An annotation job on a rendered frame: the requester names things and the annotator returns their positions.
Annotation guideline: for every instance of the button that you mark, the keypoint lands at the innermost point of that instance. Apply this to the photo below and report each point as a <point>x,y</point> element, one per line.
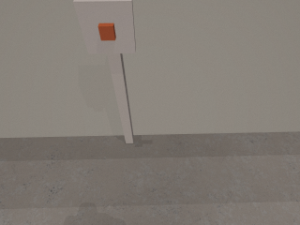
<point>106,31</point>

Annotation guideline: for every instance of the panel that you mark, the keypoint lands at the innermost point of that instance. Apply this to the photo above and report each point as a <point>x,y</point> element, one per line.
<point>90,14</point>

